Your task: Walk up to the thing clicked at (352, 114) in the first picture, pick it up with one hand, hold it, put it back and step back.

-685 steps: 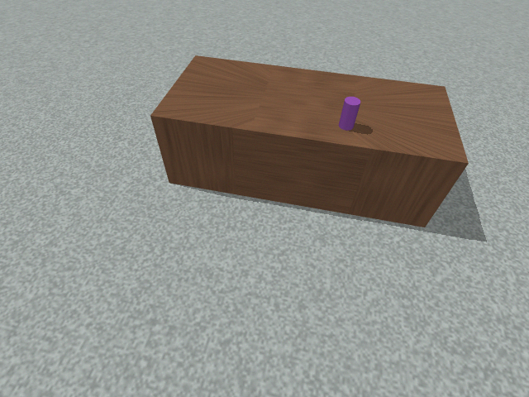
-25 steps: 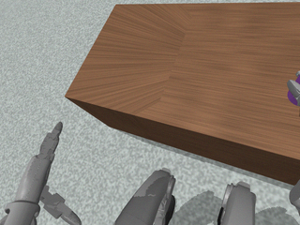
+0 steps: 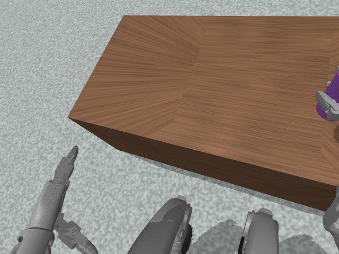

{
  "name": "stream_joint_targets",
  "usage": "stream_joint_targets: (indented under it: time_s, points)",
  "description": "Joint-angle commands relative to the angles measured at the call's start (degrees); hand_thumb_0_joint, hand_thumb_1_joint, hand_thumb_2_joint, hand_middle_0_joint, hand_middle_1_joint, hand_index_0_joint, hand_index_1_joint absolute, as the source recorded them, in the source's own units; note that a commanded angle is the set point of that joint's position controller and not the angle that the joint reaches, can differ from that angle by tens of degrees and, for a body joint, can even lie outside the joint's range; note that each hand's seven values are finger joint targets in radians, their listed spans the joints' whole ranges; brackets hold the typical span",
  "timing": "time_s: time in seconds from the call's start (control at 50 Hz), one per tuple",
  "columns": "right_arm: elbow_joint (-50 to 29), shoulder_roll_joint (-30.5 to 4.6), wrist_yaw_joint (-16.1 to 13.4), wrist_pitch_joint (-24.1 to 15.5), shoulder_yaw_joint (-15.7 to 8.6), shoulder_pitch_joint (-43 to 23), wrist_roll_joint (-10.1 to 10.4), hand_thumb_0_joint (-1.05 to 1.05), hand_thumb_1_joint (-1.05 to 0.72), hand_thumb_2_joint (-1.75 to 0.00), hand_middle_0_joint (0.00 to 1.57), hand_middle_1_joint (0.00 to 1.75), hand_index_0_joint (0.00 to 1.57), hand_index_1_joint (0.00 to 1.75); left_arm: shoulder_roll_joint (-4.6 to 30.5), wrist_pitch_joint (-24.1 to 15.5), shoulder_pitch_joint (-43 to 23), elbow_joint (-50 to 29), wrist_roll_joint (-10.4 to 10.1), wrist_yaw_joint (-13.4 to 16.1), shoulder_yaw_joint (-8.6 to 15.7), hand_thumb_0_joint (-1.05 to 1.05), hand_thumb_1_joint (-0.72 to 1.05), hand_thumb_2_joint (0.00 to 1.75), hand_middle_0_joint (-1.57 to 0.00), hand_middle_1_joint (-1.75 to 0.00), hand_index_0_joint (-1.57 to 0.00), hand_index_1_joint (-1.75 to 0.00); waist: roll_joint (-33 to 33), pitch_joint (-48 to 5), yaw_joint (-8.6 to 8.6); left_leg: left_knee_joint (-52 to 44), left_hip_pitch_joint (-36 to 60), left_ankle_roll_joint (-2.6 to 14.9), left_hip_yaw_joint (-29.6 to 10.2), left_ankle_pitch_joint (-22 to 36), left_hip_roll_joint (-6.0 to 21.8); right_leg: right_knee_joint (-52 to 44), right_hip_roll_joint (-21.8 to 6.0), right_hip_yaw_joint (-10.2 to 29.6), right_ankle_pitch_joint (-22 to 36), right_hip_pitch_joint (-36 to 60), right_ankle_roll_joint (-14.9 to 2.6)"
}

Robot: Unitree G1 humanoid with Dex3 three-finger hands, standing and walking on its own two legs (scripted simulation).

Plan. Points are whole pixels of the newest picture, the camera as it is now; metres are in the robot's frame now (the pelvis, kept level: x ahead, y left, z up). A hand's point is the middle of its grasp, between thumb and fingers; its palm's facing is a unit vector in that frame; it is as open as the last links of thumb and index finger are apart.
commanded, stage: lift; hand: right
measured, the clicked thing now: out of the picture +0.51 -0.24 -0.02
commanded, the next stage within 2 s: hold in 1.58 s
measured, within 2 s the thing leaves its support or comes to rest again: neither
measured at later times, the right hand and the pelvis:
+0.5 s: hand out of the picture +0.47 -0.23 +0.05, palm faces +0.19 +0.98 +0.00, open 8.8 cm; pelvis +0.02 +0.00 +0.04, yaw -2 degrees
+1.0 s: hand out of the picture +0.39 -0.21 +0.12, palm faces +0.19 +0.98 +0.00, open 8.8 cm; pelvis +0.01 +0.00 +0.09, yaw -4 degrees
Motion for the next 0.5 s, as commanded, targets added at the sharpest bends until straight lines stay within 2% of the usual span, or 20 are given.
stream_joint_targets:
  time_s: [0.0, 0.04, 0.08, 0.14, 0.18, 0.2, 0.22, 0.24, 0.26, 0.28, 0.3, 0.32, 0.36, 0.4, 0.42, 0.44, 0.46, 0.48]
  points:
    - [-12.4, -12.4, 0.1, -4.1, -0.8, -20.6, 0.7, 0.0, -0.36, -1.35, 1.34, 1.46, 1.37, 1.46, 11.3, -2.4, 2.1, -10.1, -0.6, 1.9, 9.3, 0.0, -0.52, 0.03, -0.04, -0.05, -0.06, -0.03, -19.7, -31.4, -0.37, -10.5, 4.2, 2.98, 1.6, 17.4, -1.7, -10.3, 1.8, 1.3, 15.8, 39.3, -1.09]
    - [-13.0, -11.8, 0.3, -3.9, -0.5, -19.7, 1.1, 0.0, -0.35, -1.34, 1.34, 1.45, 1.36, 1.45, 11.3, -2.3, 1.9, -10.3, -0.8, 1.8, 8.9, 0.0, -0.52, 0.03, -0.04, -0.05, -0.06, -0.03, -20.5, -31.7, -1.19, -10.9, 5.0, 3.18, 1.6, 17.0, -1.7, -11.4, 1.9, 1.3, 15.3, 39.9, -0.93]
    - [-15.0, -13.4, 0.0, -3.8, -1.4, -19.9, 1.2, 0.0, -0.37, -1.32, 1.32, 1.43, 1.35, 1.43, 11.8, -2.1, 2.2, -9.8, -1.0, 1.9, 10.3, 0.0, -0.52, 0.03, -0.04, -0.05, -0.06, -0.03, -20.1, -34.2, -1.96, -12.0, 7.5, 2.92, 1.0, 18.3, -1.7, -10.8, 2.2, 0.7, 16.1, 40.4, -1.36]
    - [-15.1, -8.8, 0.3, -3.4, 0.7, -17.7, 1.8, 0.0, -0.35, -1.32, 1.32, 1.43, 1.35, 1.43, 9.5, -1.9, 3.3, -7.9, -1.1, 1.6, 8.1, 0.0, -0.52, 0.03, -0.04, -0.05, -0.06, -0.03, -19.4, -32.5, -2.23, -12.8, 8.4, 2.78, 1.1, 19.1, -1.7, -11.7, 2.3, 0.3, 16.4, 40.3, -1.3]
    - [-16.9, -9.5, 0.0, -3.5, 0.2, -17.2, 1.7, 0.0, -0.37, -1.32, 1.33, 1.44, 1.36, 1.44, 9.2, -1.7, 2.9, -7.9, -1.2, 1.6, 7.9, 0.0, -0.52, 0.03, -0.04, -0.05, -0.05, -0.03, -19.6, -32.3, -3.09, -13.3, 8.8, 2.78, 1.0, 18.9, -1.6, -12.7, 2.3, 0.2, 16.9, 41.5, -1.12]
    - [-17.7, -9.3, 0.0, -3.4, 0.8, -17.4, 1.5, 0.0, -0.39, -1.33, 1.35, 1.45, 1.37, 1.45, 9.2, -1.6, 2.2, -8.2, -1.2, 1.7, 7.9, 0.0, -0.52, 0.03, -0.04, -0.05, -0.05, -0.03, -19.6, -32.6, -3.66, -13.7, 9.1, 2.9, 1.0, 18.8, -1.6, -13.2, 2.4, 0.1, 17.0, 42.3, -1.02]
    - [-18.5, -10.1, -0.2, -3.4, 0.2, -16.7, 1.5, 0.0, -0.4, -1.32, 1.35, 1.44, 1.37, 1.44, 9.7, -1.6, 2.0, -7.9, -1.2, 1.8, 8.5, 0.0, -0.52, 0.03, -0.04, -0.05, -0.05, -0.03, -19.8, -32.2, -3.96, -13.8, 9.9, 2.78, 0.9, 19.8, -1.5, -13.2, 2.4, 0.0, 18.1, 42.7, -1.04]
    - [-17.6, -8.4, -0.3, -3.3, 1.3, -16.3, 1.7, 0.0, -0.4, -1.33, 1.35, 1.45, 1.37, 1.45, 8.5, -1.3, 3.5, -5.0, -1.0, 1.5, 7.5, 0.0, -0.52, 0.03, -0.04, -0.05, -0.05, -0.03, -20.2, -31.0, -4.39, -14.2, 9.8, 2.82, 0.7, 19.5, -1.6, -13.7, 2.6, -0.3, 17.6, 42.3, -1.03]
    - [-17.9, -5.9, -0.1, -3.1, 2.5, -15.3, 2.1, 0.0, -0.39, -1.33, 1.34, 1.45, 1.37, 1.45, 8.1, -1.2, 3.5, -4.4, -1.1, 1.5, 7.3, 0.0, -0.53, 0.03, -0.04, -0.05, -0.05, -0.04, -19.5, -29.9, -4.06, -14.4, 9.5, 2.83, 0.9, 19.3, -1.6, -14.3, 2.5, -0.2, 17.6, 42.6, -0.96]
    - [-17.0, -5.3, -0.2, -2.9, 2.6, -13.8, 2.2, 0.0, -0.4, -1.34, 1.36, 1.46, 1.38, 1.46, 8.0, -1.2, 2.9, -4.6, -1.2, 1.5, 7.2, 0.0, -0.53, 0.03, -0.04, -0.05, -0.05, -0.04, -18.4, -28.7, -4.57, -15.1, 9.8, 2.76, 0.7, 19.2, -1.6, -14.7, 2.6, -0.3, 17.2, 41.8, -1.11]
    - [-21.1, -6.9, -0.5, -3.1, 1.5, -14.7, 2.5, 0.0, -0.4, -1.32, 1.34, 1.44, 1.36, 1.44, 8.8, -1.3, 2.4, -6.5, -1.3, 1.6, 7.8, 0.0, -0.53, 0.03, -0.04, -0.05, -0.05, -0.04, -18.8, -31.4, -5.18, -15.5, 11.6, 2.8, 0.5, 19.7, -1.5, -15.3, 2.6, -0.4, 17.7, 43.6, -1.1]
    - [-21.4, -6.7, -0.5, -3.0, 1.9, -14.5, 2.4, 0.0, -0.42, -1.33, 1.35, 1.45, 1.37, 1.45, 9.1, -1.3, 2.1, -6.3, -1.3, 1.7, 8.3, 0.0, -0.53, 0.03, -0.04, -0.05, -0.05, -0.03, -18.6, -31.6, -5.27, -16.0, 12.4, 2.72, 0.5, 20.0, -1.4, -15.6, 2.5, -0.5, 18.1, 44.8, -1.12]
    - [-20.4, -2.3, -0.4, -2.2, 4.1, -11.7, 3.0, 0.0, -0.42, -1.33, 1.36, 1.45, 1.38, 1.45, 7.4, -0.9, 3.9, -2.9, -1.3, 1.4, 6.9, 0.0, -0.54, 0.04, -0.04, -0.05, -0.05, -0.04, -17.1, -29.0, -5.72, -16.9, 12.8, 2.62, 0.5, 20.3, -1.5, -16.5, 2.7, -0.8, 18.4, 44.5, -1.23]
    - [-21.2, -1.2, -0.3, -1.8, 4.5, -9.9, 3.6, 0.0, -0.43, -1.32, 1.35, 1.45, 1.37, 1.45, 7.4, -1.0, 3.5, -2.9, -1.8, 1.4, 7.3, 0.0, -0.54, 0.04, -0.04, -0.05, -0.05, -0.04, -15.8, -29.2, -5.93, -17.8, 14.7, 2.35, 0.3, 22.1, -1.3, -16.8, 2.8, -0.9, 20.0, 45.3, -1.44]
    - [-25.5, -2.2, -0.6, -1.9, 3.5, -10.9, 4.0, 0.0, -0.42, -1.33, 1.35, 1.45, 1.37, 1.45, 8.4, -0.9, 3.6, -3.7, -1.8, 1.5, 8.2, 0.0, -0.54, 0.04, -0.04, -0.05, -0.05, -0.04, -15.4, -31.2, -5.85, -18.0, 16.2, 2.34, 0.3, 22.9, -1.2, -17.3, 2.9, -0.9, 20.5, 46.4, -1.4]
    - [-22.5, 0.5, -0.3, -1.2, 5.5, -8.0, 3.7, 0.0, -0.42, -1.34, 1.37, 1.46, 1.39, 1.46, 7.4, -0.8, 2.9, -3.7, -1.8, 1.3, 6.9, 0.0, -0.54, 0.04, -0.04, -0.05, -0.05, -0.04, -13.5, -29.9, -6.18, -18.5, 16.8, 2.21, 0.4, 23.6, -1.2, -17.7, 3.0, -1.0, 21.2, 46.3, -1.59]
    - [-25.1, 1.0, -0.3, -1.2, 5.9, -8.4, 4.4, 0.0, -0.42, -1.33, 1.35, 1.45, 1.38, 1.45, 7.4, -0.5, 3.9, -1.2, -2.1, 1.4, 7.2, 0.0, -0.55, 0.04, -0.05, -0.05, -0.05, -0.05, -15.0, -28.8, -6.67, -19.0, 17.0, 2.42, 0.1, 22.5, -1.0, -18.7, 3.1, -1.3, 20.0, 46.3, -1.25]
    - [-25.6, -0.9, -0.7, -1.0, 4.4, -7.8, 4.2, 0.0, -0.42, -1.34, 1.37, 1.47, 1.39, 1.47, 6.8, -0.3, 3.5, -0.9, -2.2, 1.4, 6.3, 0.0, -0.54, 0.04, -0.04, -0.05, -0.05, -0.04, -13.6, -28.1, -8.26, -19.4, 17.9, 2.31, 0.0, 21.9, -0.9, -19.4, 3.2, -1.4, 19.2, 45.6, -1.41]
